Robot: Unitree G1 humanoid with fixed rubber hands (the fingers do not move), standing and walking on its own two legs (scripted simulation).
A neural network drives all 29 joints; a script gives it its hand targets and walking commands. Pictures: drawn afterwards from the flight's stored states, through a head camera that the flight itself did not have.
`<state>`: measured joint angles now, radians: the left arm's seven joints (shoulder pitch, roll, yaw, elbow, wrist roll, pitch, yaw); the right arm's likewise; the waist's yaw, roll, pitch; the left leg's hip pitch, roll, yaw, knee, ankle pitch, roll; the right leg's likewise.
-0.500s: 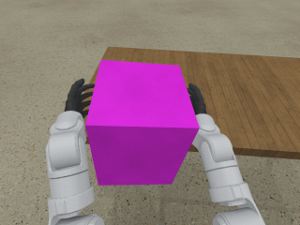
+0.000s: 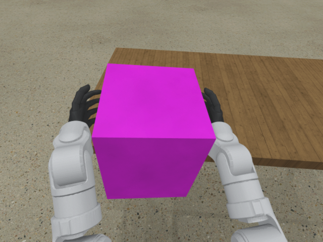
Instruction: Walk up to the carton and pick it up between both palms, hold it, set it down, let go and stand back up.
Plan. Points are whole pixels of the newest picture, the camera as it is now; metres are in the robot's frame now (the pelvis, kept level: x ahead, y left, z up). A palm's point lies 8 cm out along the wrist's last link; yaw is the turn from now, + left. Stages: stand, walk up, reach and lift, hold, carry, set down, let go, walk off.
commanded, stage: hold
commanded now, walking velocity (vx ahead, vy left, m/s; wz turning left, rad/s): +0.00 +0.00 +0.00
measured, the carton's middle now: (149, 134) +0.36 +0.00 +0.11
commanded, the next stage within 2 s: none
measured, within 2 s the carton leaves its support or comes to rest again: neither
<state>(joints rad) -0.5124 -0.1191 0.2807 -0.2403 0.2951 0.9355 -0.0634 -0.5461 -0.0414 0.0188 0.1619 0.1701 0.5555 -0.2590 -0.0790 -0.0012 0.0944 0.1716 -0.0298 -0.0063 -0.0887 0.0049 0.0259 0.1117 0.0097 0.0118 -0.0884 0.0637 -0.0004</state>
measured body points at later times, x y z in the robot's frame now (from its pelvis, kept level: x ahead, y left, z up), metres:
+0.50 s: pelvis +0.00 +0.00 +0.00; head +0.00 +0.00 +0.45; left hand +0.36 +0.15 +0.19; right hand +0.37 -0.15 +0.16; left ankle -0.02 +0.10 -0.76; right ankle +0.02 -0.12 -0.76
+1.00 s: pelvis +0.00 +0.00 +0.00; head -0.01 +0.00 +0.45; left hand +0.36 +0.15 +0.19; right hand +0.37 -0.15 +0.16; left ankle -0.02 +0.10 -0.76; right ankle +0.02 -0.12 -0.76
